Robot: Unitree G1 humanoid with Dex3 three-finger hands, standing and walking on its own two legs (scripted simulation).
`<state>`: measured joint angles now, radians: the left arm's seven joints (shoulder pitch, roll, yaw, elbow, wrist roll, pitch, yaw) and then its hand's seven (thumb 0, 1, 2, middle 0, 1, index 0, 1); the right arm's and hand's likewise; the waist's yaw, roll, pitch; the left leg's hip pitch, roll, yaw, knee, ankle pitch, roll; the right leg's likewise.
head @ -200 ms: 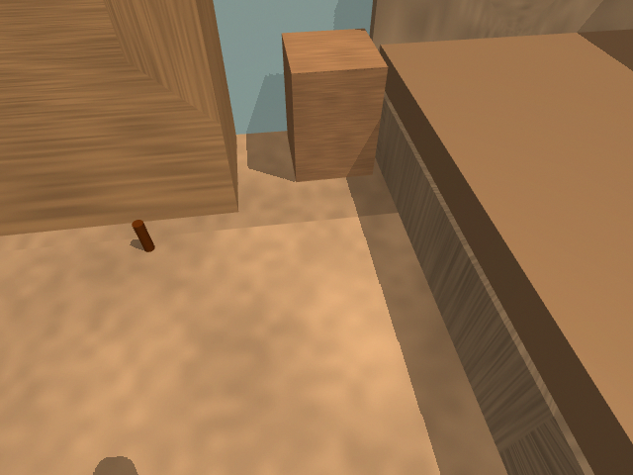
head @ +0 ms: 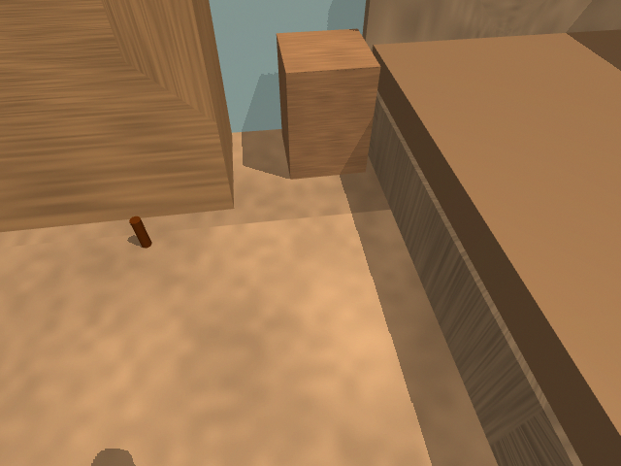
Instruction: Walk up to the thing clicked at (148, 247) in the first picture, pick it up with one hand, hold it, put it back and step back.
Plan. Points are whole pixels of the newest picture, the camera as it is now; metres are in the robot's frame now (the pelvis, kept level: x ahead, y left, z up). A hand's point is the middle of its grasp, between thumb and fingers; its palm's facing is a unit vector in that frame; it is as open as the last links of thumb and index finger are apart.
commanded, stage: stand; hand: left
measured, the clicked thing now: (141, 232) +1.10 +0.73 -0.71
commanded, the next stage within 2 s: walk up in 0.92 s
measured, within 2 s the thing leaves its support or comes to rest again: neither
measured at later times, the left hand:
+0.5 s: hand out of the picture +0.09 +0.25 -0.16, palm faces -0.03 -0.94 -0.33, open 7.4 cm
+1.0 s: hand out of the picture +0.08 +0.27 -0.15, palm faces +0.03 -0.94 -0.34, open 7.4 cm
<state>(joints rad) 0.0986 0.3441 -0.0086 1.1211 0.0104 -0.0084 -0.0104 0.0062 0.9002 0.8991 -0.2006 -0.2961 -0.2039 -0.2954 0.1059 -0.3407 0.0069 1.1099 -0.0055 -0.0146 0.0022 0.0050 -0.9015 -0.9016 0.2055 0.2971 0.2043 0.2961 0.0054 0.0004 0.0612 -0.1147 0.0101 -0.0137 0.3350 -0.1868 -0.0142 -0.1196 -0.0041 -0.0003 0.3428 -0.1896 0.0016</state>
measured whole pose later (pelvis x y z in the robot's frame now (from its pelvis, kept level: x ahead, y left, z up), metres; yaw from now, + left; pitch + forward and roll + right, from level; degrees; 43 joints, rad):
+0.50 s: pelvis +0.01 +0.00 +0.00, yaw +0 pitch -2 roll +0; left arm 0.10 0.35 -0.01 1.12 0.01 -0.01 -0.01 0.01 0.90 0.90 -0.20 -0.30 -0.20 -0.30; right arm 0.11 -0.34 0.01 1.11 0.00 -0.01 0.00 0.00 -0.90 -0.90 0.21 0.30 0.20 0.30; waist 0.00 0.00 0.06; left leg -0.10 0.01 -0.01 0.32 -0.19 -0.01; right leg -0.10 -0.01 0.00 0.33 -0.19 0.00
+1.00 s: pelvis +0.01 +0.01 +0.00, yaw +3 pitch -1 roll -1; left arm 0.14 0.36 0.04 1.05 0.03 -0.04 -0.03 0.01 0.90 0.90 -0.20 -0.30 -0.21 -0.30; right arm 0.17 -0.36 -0.04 1.05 -0.03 0.01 0.05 0.01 -0.90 -0.90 0.21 0.30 0.20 0.30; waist 0.00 0.01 0.04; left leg -0.23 0.00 -0.03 0.58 -0.36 0.03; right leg -0.13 -0.02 -0.05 0.38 -0.24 -0.01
